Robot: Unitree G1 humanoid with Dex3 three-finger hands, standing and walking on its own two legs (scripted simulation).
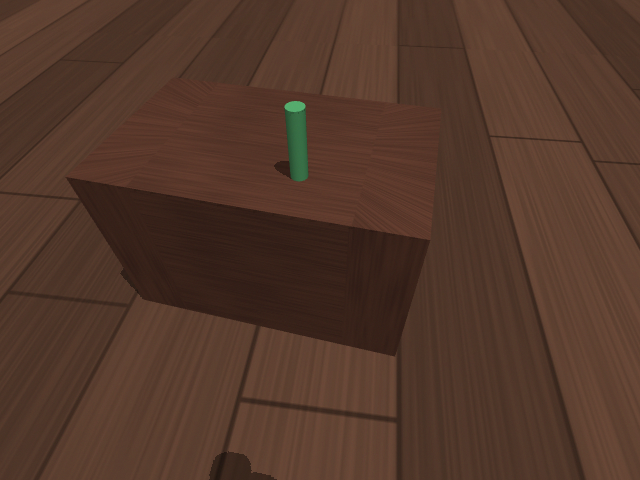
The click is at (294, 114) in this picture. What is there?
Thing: slim round
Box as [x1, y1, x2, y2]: [284, 101, 307, 180]
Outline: 291,101 285,104 284,107 291,178 294,180 303,180 307,177 305,106 302,102
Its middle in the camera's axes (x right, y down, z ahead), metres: -0.06 -0.24 +0.96
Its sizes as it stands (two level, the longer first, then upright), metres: 0.048 0.048 0.201
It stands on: a support 0.60 m high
